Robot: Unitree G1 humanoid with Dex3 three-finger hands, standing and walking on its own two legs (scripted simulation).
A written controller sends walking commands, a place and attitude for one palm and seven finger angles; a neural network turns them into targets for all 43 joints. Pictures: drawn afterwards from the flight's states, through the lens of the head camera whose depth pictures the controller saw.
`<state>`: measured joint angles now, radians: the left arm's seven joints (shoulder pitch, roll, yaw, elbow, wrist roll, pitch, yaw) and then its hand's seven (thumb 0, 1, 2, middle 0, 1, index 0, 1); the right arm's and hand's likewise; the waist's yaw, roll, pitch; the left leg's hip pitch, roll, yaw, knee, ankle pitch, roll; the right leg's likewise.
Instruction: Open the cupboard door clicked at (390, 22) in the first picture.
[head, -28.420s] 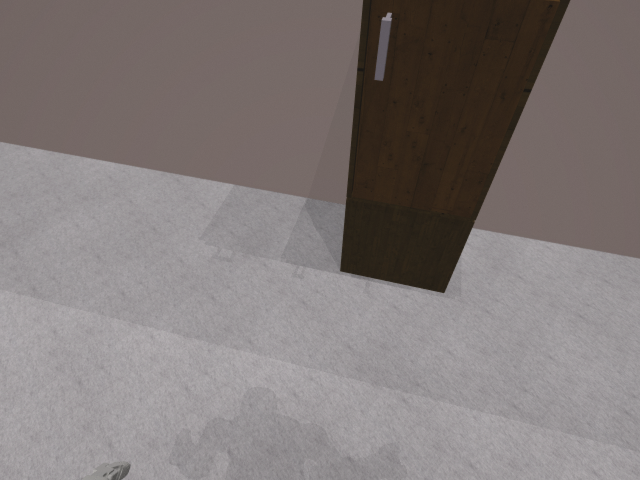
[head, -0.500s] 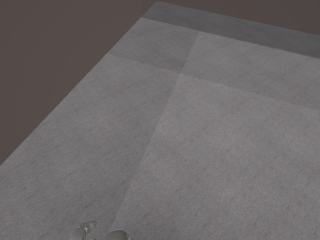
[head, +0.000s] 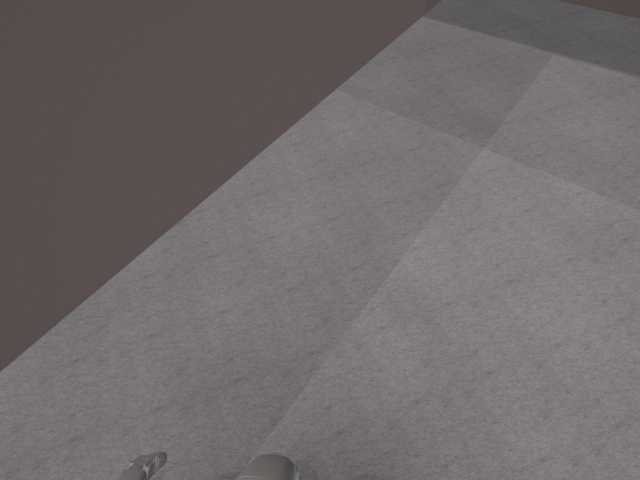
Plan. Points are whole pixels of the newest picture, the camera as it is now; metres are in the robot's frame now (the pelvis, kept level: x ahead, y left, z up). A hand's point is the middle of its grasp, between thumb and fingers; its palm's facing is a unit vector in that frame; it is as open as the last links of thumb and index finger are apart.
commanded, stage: turn to face it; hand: left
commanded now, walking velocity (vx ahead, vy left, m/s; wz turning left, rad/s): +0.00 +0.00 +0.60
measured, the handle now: out of the picture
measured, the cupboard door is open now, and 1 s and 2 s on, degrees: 49 49 49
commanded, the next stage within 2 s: none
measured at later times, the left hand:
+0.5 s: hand out of the picture -0.01 +0.23 -0.18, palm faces +0.37 -0.89 -0.25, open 7.4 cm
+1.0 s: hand out of the picture +0.02 +0.15 -0.14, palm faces +0.57 -0.78 -0.26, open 7.4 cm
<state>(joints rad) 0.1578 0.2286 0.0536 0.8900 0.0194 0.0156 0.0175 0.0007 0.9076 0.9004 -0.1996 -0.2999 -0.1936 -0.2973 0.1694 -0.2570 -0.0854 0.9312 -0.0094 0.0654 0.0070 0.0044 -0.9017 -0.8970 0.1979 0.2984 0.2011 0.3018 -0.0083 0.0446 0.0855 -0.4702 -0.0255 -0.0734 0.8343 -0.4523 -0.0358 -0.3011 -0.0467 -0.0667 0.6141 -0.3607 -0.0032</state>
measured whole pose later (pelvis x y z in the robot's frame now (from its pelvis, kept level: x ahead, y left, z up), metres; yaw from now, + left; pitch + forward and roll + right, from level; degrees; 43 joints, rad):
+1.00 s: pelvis +0.06 -0.05 +0.01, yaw +37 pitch +1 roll +3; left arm 0.19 0.17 0.03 0.88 0.02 0.01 0.02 0.00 0.90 0.90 -0.20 -0.30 -0.20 -0.30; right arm 0.17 -0.26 -0.09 0.96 -0.01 0.08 0.02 0.01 -0.91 -0.90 0.19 0.30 0.20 0.30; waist -0.04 0.01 0.10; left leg -0.51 0.02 0.02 1.12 -0.42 -0.08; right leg -0.20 -0.11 -0.18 0.51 -0.33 -0.01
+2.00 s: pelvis +0.11 -0.05 +0.01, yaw +74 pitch +0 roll +2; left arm 0.22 0.18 0.04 0.89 0.02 0.00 0.02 0.00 0.92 0.90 -0.21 -0.30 -0.20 -0.30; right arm 0.12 -0.26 -0.09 0.96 -0.01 0.09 0.03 0.01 -0.91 -0.90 0.19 0.30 0.19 0.30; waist -0.01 -0.01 0.11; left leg -0.44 0.04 0.05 0.93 -0.43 -0.07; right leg -0.17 -0.14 -0.26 0.52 -0.34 0.00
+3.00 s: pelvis +0.14 -0.01 +0.01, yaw +102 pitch +0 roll +2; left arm 0.29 0.17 0.04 0.97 0.02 -0.02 0.02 0.00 0.92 0.90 -0.20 -0.30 -0.20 -0.30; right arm 0.11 -0.23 -0.06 1.01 -0.01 0.07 0.01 0.01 -0.91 -0.90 0.19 0.30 0.19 0.30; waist 0.03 0.00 0.08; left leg -0.40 0.01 0.02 0.91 -0.43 -0.06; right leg -0.14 -0.08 -0.20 0.48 -0.33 -0.03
